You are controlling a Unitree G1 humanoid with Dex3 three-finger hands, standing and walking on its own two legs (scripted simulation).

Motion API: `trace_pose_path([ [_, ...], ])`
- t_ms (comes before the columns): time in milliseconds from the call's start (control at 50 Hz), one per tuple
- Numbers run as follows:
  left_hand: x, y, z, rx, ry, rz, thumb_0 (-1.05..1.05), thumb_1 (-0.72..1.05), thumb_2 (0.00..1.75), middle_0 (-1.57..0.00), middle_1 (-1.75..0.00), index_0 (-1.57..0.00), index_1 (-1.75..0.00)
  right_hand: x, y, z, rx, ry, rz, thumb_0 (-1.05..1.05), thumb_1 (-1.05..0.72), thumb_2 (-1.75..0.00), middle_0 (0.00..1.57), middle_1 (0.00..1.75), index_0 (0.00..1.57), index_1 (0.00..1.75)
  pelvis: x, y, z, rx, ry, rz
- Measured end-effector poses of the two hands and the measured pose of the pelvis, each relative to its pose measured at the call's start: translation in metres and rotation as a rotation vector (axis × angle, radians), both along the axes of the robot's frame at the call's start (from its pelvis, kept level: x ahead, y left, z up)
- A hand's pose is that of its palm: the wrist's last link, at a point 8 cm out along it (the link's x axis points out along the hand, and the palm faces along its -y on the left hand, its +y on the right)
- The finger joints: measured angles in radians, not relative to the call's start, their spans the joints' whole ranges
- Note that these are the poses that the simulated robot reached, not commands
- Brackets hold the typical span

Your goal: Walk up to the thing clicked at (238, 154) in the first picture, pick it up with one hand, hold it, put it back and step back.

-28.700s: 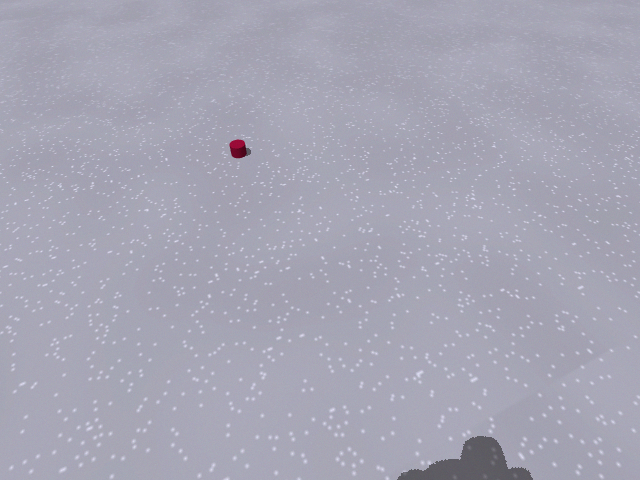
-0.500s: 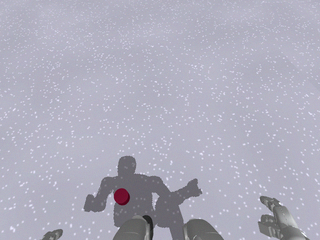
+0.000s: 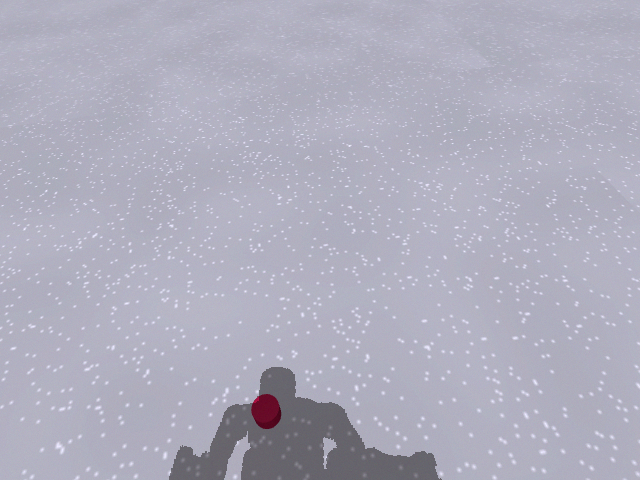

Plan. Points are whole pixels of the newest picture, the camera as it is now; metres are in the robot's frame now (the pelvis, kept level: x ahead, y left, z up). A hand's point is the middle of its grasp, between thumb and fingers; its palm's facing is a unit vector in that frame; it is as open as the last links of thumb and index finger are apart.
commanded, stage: walk up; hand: left
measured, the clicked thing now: (266, 411) +0.44 +0.22 -0.73
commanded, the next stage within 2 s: none
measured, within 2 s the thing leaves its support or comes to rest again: neither
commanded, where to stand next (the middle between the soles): +0.04 +0.00 m, yaw -4 degrees
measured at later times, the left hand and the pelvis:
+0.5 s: hand out of the picture +0.11 +0.26 -0.15, palm faces -0.05 -0.90 -0.42, open 7.4 cm; pelvis -0.01 +0.00 -0.02, yaw -1 degrees
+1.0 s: hand out of the picture +0.10 +0.26 -0.15, palm faces -0.15 -0.91 -0.39, open 7.4 cm; pelvis +0.01 -0.02 +0.00, yaw -4 degrees
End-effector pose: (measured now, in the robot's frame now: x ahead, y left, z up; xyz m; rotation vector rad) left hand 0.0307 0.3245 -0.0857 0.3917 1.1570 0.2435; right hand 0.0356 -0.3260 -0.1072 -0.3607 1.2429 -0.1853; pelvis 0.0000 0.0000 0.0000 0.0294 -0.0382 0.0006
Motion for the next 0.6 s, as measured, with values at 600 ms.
trace_pose_path([
  [600,0.071,0.004,-0.031,-0.007,-0.108,-0.049,0.01,0.9,0.9,-0.2,-0.3,-0.21,-0.3,0.022,0.035,-0.032,0.005,-0.044,0.002,0.0,-0.91,-0.89,0.21,0.3,0.2,0.3,-0.02,0.02,-0.027,0.0,-0.012,-0.001],
])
